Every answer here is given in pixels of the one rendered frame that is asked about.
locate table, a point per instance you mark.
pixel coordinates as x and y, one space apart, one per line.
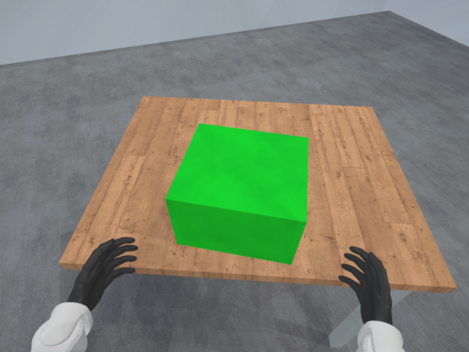
357 196

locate carton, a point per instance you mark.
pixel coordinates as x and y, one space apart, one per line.
241 192

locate right robot forearm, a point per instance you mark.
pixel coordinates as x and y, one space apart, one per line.
377 336

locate left robot hand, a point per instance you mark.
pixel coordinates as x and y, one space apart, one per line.
98 271

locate right robot hand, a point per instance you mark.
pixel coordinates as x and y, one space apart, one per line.
373 292

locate left robot forearm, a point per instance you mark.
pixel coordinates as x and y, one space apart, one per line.
65 331

